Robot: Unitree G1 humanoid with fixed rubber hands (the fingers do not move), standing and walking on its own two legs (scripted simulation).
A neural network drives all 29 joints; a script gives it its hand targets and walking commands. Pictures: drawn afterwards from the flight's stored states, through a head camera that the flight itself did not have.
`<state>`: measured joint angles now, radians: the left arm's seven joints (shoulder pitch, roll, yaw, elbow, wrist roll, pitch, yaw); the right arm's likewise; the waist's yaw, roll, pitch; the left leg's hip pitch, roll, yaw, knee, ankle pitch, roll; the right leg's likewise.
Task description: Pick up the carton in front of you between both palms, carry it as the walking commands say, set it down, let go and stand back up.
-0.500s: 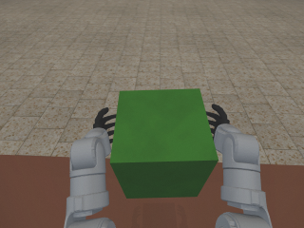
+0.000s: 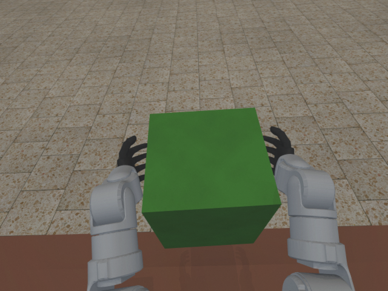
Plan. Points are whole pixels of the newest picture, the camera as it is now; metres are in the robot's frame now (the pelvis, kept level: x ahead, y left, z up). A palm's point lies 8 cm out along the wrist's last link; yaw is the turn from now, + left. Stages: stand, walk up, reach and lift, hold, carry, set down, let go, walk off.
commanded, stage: carry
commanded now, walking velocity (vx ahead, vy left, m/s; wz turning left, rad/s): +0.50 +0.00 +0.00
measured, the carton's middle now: (206, 184) +0.34 -0.01 +0.04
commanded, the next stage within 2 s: none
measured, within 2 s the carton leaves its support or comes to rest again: neither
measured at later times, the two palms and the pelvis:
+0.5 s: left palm (140, 87) +0.63 +0.15 +0.10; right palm (246, 80) +0.63 -0.15 +0.10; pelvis +0.31 +0.00 -0.02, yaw -3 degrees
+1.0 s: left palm (159, 48) +0.95 +0.12 +0.07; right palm (236, 42) +0.94 -0.18 +0.07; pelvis +0.62 -0.02 -0.04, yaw +0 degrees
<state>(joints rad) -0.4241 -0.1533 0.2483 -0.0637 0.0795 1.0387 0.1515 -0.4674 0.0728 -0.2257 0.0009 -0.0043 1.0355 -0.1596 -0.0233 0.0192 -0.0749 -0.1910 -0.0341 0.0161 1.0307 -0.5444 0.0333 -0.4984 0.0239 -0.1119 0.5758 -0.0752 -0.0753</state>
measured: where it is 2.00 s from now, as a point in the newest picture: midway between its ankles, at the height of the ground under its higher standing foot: (201, 140)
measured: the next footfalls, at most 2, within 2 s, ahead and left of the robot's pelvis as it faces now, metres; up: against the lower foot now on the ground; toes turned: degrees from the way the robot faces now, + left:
left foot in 0.50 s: +0.46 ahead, +0.05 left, -0.03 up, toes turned +2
right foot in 1.02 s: +0.81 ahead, -0.09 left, -0.05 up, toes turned -6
